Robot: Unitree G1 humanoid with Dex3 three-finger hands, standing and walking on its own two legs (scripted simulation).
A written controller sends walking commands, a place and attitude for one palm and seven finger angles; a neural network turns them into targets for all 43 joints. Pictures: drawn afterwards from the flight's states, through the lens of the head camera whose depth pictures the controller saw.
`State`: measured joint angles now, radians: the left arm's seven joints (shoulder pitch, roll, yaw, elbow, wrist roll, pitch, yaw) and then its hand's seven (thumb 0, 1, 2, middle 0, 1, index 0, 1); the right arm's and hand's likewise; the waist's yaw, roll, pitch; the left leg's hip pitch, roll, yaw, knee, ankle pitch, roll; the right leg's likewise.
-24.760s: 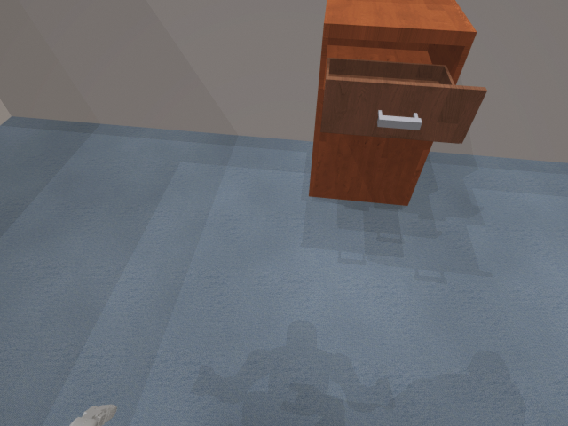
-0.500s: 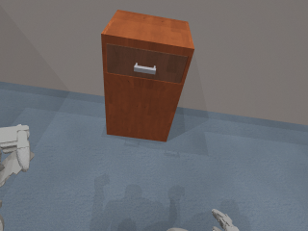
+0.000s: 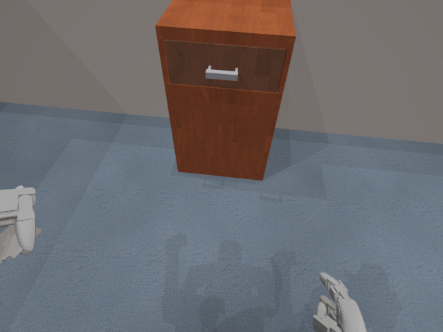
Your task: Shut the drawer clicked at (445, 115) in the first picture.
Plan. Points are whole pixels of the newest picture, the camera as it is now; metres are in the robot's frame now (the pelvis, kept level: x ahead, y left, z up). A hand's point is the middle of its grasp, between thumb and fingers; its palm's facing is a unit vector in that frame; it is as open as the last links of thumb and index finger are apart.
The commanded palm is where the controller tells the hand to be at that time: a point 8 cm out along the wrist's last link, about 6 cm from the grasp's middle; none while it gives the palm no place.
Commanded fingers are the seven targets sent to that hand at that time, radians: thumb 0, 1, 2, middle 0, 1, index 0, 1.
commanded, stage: let the arm hang, fingers relaxed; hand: left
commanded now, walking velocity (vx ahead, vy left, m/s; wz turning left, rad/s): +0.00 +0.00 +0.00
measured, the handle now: (222, 72) +1.01 +0.02 -0.07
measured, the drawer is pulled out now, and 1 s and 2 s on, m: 0.00 0.00 0.00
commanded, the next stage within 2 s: look to check the result in 1.14 s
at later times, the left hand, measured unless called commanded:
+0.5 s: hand out of the picture +0.01 +0.19 -0.15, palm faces +0.08 -0.97 -0.22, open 4.1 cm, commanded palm none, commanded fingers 0.00 0.90 0.90 -0.44 -0.56 -0.44 -0.56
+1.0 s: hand out of the picture +0.04 +0.20 -0.15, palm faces +0.03 -0.98 -0.22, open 7.2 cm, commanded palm none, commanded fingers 0.00 0.90 0.90 -0.20 -0.30 -0.20 -0.30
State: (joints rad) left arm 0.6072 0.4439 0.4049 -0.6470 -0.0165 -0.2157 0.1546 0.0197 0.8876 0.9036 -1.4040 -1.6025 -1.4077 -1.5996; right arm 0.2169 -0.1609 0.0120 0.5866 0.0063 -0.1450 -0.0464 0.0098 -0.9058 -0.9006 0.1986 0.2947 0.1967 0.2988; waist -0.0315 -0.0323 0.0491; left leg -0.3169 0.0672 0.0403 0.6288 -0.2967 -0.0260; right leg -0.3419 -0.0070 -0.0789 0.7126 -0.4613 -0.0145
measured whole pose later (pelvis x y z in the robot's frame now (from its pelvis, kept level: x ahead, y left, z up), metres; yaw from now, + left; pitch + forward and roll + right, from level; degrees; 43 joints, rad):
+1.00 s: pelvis +0.03 +0.02 +0.02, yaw +0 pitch -1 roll +0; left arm 0.25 0.14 0.01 1.12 0.01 0.00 0.04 0.01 0.93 0.90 -0.21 -0.32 -0.21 -0.31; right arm 0.33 -0.10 0.00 1.13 -0.02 0.01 -0.03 0.00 -0.91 -0.90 0.20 0.29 0.19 0.30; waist -0.01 0.03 0.04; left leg -0.17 0.02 0.07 0.40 -0.20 0.01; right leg -0.18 -0.01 -0.07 0.42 -0.22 -0.03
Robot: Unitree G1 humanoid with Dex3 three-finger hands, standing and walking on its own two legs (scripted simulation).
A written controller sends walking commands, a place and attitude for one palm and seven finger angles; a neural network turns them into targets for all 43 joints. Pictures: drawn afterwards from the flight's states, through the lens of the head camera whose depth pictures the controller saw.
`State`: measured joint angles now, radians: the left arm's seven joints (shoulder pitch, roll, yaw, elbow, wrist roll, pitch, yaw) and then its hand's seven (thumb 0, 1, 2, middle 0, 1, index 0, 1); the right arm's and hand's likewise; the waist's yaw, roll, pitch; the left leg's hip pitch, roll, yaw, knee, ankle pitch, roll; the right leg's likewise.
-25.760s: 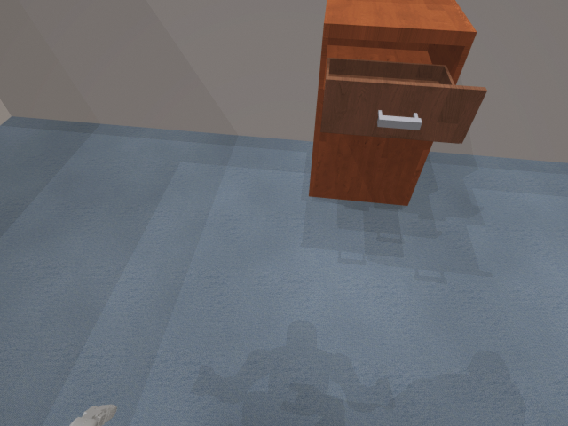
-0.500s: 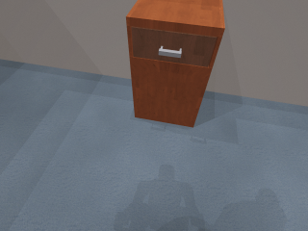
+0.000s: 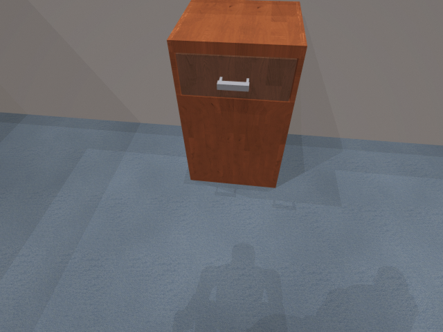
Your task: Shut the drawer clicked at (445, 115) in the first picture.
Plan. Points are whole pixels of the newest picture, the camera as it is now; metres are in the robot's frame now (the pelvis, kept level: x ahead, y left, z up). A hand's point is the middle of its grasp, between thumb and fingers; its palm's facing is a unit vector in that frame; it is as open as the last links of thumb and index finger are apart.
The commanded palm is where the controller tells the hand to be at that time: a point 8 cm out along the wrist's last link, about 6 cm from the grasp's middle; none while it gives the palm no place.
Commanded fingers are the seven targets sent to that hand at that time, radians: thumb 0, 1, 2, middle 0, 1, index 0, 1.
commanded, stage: let the arm hang, fingers relaxed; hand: left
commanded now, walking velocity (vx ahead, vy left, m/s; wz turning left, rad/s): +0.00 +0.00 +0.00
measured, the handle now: (233, 82) +0.98 +0.00 -0.09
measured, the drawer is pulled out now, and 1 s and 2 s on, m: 0.00 0.00 0.00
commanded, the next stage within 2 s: look to check the result in 0.14 s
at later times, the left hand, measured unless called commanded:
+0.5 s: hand out of the picture -0.01 +0.15 -0.17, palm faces +0.04 -0.98 -0.17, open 7.4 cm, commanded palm none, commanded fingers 0.00 0.90 0.90 -0.20 -0.30 -0.20 -0.30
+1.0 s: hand out of the picture +0.01 +0.15 -0.17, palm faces +0.03 -0.98 -0.20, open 7.4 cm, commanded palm none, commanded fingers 0.00 0.90 0.90 -0.20 -0.30 -0.20 -0.30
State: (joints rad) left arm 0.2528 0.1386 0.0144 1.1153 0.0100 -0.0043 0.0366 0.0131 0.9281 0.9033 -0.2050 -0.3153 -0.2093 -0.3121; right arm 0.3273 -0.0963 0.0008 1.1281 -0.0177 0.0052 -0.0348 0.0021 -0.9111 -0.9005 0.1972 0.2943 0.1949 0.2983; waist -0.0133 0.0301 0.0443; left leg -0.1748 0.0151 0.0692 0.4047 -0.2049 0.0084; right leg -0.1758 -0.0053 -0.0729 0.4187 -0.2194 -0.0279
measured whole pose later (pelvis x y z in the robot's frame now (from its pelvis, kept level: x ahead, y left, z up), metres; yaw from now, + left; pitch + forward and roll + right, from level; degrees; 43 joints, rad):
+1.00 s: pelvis +0.02 -0.01 +0.00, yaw +0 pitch -1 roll +0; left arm 0.28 0.11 0.01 1.15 0.01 -0.02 0.04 0.01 0.91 0.90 -0.20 -0.30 -0.20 -0.30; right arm 0.31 -0.11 -0.01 1.16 -0.01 0.00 -0.04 0.00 -0.91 -0.90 0.20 0.29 0.19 0.30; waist -0.01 0.02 0.05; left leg -0.13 0.03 0.07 0.38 -0.22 -0.01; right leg -0.14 0.02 -0.07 0.40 -0.24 -0.05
